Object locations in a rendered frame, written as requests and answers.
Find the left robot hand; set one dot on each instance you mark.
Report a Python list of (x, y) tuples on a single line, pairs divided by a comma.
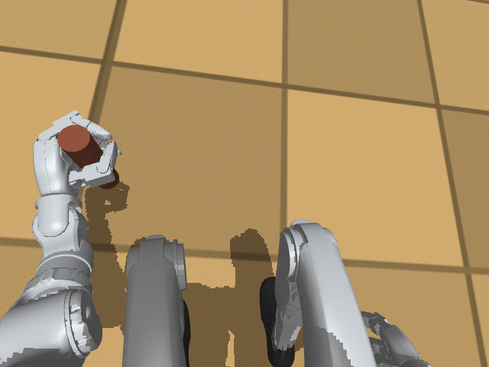
[(56, 172)]

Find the can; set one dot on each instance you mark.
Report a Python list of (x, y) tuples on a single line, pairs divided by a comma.
[(78, 143)]

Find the right robot hand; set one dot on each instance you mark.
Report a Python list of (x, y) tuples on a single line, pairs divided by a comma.
[(394, 348)]

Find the right robot foot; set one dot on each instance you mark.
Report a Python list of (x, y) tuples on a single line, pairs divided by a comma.
[(268, 306)]

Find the left robot arm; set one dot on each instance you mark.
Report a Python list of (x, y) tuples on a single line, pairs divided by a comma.
[(54, 322)]

